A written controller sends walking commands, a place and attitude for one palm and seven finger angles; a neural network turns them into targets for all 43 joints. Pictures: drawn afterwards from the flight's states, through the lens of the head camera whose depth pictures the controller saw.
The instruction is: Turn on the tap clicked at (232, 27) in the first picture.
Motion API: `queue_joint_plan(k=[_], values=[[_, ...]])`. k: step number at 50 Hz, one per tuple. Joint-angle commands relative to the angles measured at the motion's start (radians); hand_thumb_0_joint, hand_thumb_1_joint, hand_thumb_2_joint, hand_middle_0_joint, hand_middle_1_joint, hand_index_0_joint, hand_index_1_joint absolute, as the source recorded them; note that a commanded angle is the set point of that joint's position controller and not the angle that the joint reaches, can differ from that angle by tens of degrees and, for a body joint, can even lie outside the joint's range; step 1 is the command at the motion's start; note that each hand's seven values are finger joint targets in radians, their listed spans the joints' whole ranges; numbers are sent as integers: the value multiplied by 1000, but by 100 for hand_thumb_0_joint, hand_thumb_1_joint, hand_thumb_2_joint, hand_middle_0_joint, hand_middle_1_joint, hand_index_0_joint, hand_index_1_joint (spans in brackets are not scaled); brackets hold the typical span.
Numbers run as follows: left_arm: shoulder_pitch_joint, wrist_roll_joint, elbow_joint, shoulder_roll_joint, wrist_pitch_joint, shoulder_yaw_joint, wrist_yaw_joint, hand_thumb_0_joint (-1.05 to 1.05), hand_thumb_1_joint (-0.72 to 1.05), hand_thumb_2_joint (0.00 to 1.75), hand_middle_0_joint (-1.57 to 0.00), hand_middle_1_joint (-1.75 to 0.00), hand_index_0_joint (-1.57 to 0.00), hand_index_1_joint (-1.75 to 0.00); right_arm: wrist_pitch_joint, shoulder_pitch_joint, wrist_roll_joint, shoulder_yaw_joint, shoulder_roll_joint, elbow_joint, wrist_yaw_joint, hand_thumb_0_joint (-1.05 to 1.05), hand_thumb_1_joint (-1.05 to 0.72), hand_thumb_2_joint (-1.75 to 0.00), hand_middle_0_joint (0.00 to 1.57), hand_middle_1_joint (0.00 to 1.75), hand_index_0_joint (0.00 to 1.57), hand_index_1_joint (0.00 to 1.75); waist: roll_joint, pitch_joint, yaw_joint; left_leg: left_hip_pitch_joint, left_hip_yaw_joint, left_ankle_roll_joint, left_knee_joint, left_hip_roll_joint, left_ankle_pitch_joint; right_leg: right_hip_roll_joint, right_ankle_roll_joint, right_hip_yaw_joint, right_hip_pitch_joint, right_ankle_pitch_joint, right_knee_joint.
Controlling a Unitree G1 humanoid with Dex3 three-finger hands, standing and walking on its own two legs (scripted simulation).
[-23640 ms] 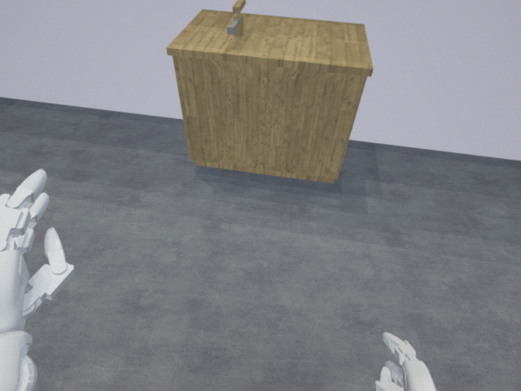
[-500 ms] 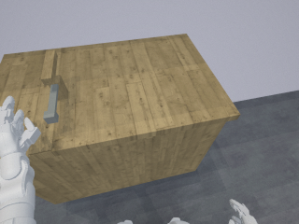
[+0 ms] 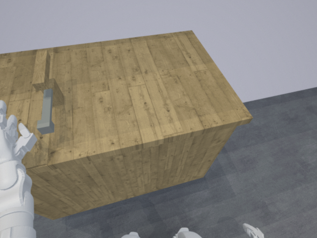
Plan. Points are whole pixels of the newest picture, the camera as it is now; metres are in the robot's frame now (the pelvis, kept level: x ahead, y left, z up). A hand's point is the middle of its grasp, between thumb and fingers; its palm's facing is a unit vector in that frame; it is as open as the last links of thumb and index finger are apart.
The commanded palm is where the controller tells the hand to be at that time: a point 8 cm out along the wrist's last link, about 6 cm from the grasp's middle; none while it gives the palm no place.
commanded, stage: reach beside the lever's end, fingers flat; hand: left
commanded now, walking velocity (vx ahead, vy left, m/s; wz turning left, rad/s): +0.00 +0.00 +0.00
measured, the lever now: (45, 126) +0.37 +0.29 +0.06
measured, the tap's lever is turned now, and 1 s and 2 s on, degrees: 0 5 29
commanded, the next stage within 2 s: push the lever round in 0.06 s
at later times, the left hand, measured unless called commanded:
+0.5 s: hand (40, 137) +0.34 +0.30 +0.06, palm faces +0.51 -0.86 -0.08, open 7.8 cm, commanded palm +0.29 +0.33 +0.06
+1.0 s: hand (51, 138) +0.33 +0.27 +0.06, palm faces +0.53 -0.84 -0.06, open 7.7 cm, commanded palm +0.29 +0.30 +0.06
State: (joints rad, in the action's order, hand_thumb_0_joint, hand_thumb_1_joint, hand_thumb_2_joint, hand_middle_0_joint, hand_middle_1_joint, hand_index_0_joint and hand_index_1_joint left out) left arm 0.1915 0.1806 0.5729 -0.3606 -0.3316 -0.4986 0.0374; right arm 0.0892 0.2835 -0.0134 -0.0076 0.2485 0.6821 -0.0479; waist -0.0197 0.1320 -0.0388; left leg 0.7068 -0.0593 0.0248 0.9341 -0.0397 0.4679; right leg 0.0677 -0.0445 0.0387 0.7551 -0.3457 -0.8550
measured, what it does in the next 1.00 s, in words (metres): stands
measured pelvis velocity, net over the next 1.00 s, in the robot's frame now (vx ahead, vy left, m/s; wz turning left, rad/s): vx -0.01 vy -0.01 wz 0.02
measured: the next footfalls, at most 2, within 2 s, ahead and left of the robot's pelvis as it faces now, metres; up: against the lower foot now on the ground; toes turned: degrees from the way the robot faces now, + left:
none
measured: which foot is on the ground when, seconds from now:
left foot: down 0.00-1.00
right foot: down 0.00-1.00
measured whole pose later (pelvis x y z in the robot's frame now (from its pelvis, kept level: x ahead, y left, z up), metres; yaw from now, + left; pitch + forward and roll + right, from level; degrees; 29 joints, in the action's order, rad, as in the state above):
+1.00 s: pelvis -0.01 -0.01 +0.00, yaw +1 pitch +13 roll -1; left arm 0.20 0.15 0.54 -0.27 -0.35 -0.37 0.16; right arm 0.09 0.24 -0.02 -0.01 0.25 0.69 -0.05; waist -0.02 0.13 -0.03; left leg 0.69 -0.08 0.01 0.93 -0.05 0.46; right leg 0.06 -0.06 0.06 0.74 -0.35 -0.86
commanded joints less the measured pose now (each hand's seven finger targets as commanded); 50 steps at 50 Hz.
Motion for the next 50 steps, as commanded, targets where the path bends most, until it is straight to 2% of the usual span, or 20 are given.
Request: queue_joint_plan(k=[1,6,8,10,12,13,14,18,22,23,25,26,29,31,33,37,38,39,45,50], values=[[202,2,-248,-256,-84,-37,6,0,90,90,-15,-15,-15,-15,42,0,5,54,152,-118,-16,0,-90,-90,20,30,20,30,-96,263,23,-58,-7,-28,-155,23,-324,-29,10,-21,-279,190,77],[260,6,-222,-228,-91,-2,0,0,90,90,-15,-15,-15,-15,50,-8,5,54,160,-107,-24,0,-90,-90,20,30,20,30,-58,236,4,-49,-20,-30,-152,21,-253,-31,10,-16,-231,123,81],[276,-3,-226,-259,-88,-22,1,0,90,90,-15,-15,-15,-15,49,-7,5,54,160,-104,-29,0,-90,-90,20,30,20,30,-83,256,10,-57,-19,-29,-147,21,-263,-33,8,-20,-235,129,78],[313,-8,-251,-225,-90,21,2,0,90,90,-15,-15,-15,-15,50,-10,3,53,156,-108,-28,0,-90,-90,20,30,20,30,-100,275,4,-86,-24,-40,-151,20,-281,-33,8,-16,-230,133,75],[285,-9,-264,-225,-92,16,12,0,90,90,-15,-15,-15,-15,52,-6,-2,55,156,-110,-27,0,-90,-90,20,30,20,30,-98,302,15,-109,-28,-49,-148,22,-325,-31,5,-11,-242,156,71],[267,-17,-269,-236,-93,9,20,0,90,90,-15,-15,-15,-15,50,-5,-1,56,154,-107,-26,0,-90,-90,20,30,20,30,-127,302,20,-118,-27,-51,-146,24,-355,-31,3,-11,-242,171,69],[270,-15,-269,-203,-90,34,24,0,90,90,-15,-15,-15,-15,50,-3,-3,54,152,-109,-23,0,-90,-90,20,30,20,30,-93,307,12,-117,-28,-51,-142,23,-363,-31,6,-8,-245,183,66],[215,-20,-237,-234,-75,-11,46,0,90,90,-15,-15,-15,-15,40,-10,-1,53,152,-114,-20,0,-90,-90,20,30,20,30,-76,284,35,-78,-21,-47,-149,21,-352,-32,5,-10,-277,194,72],[191,-20,-299,-168,-76,41,60,0,90,90,-15,-15,-15,-15,38,-16,-1,54,142,-128,-10,0,-90,-90,20,30,20,30,-87,298,30,-111,-17,-55,-152,24,-402,-29,5,-7,-283,223,74],[175,-23,-297,-182,-77,24,68,0,90,90,-15,-15,-15,-15,38,-15,-2,55,143,-124,-11,0,-90,-90,20,30,20,30,-85,291,31,-105,-15,-50,-146,25,-405,-31,7,-11,-285,233,76],[211,-22,-293,-157,-81,47,72,0,90,90,-15,-15,-15,-15,36,-22,-2,54,141,-120,-10,0,-90,-90,20,30,20,30,-57,275,14,-84,-12,-48,-146,23,-358,-32,10,-12,-276,212,76],[196,-22,-273,-175,-81,28,75,0,90,90,-15,-15,-15,-15,36,-24,-1,54,143,-118,-11,0,-90,-90,20,30,20,30,-36,258,21,-65,-15,-46,-151,23,-326,-31,9,-13,-277,189,81],[237,-31,-293,-170,-89,47,81,0,90,90,-15,-15,-15,-15,38,-34,1,51,140,-118,-15,0,-90,-90,20,30,20,30,-79,246,14,-66,-12,-40,-155,19,-289,-36,7,-20,-270,165,87],[244,-32,-290,-163,-91,54,85,0,90,90,-15,-15,-15,-15,40,-37,-2,52,141,-118,-16,0,-90,-90,20,30,20,30,-51,259,13,-56,-9,-33,-152,16,-261,-36,9,-25,-281,150,91],[244,-38,-290,-180,-93,41,89,0,90,90,-15,-15,-15,-15,41,-37,-3,51,142,-114,-18,0,-90,-90,20,30,20,30,-69,264,17,-56,-12,-32,-150,16,-266,-38,7,-26,-283,155,88],[326,-37,-264,-152,-93,82,88,0,90,90,-15,-15,-15,-15,42,-48,0,46,139,-109,-23,0,-90,-90,20,30,20,30,-54,250,-5,-37,-7,-20,-150,14,-192,-42,13,-38,-267,102,103],[317,-45,-276,-175,-97,65,93,0,90,90,-15,-15,-15,-15,43,-43,-1,48,140,-109,-24,0,-90,-90,20,30,20,30,-69,266,6,-47,-10,-20,-150,15,-205,-41,10,-38,-278,110,98],[317,-46,-296,-139,-101,100,93,0,90,90,-15,-15,-15,-15,43,-42,-2,48,137,-114,-22,0,-90,-90,20,30,20,30,-94,291,1,-71,-9,-26,-150,12,-230,-41,9,-35,-281,128,94],[283,-41,-253,-130,-99,93,110,0,90,90,-15,-15,-15,-15,45,-44,-2,48,139,-109,-19,0,-90,-90,20,30,20,30,-13,264,5,-28,-5,-15,-149,12,-210,-44,16,-41,-304,134,103],[313,-60,-267,-105,-97,113,162,0,90,90,-15,-15,-15,-15,43,-56,-4,46,131,-109,-14,0,-90,-90,20,30,20,30,-55,263,4,-41,-2,-15,-153,10,-186,-47,15,-45,-288,104,114]])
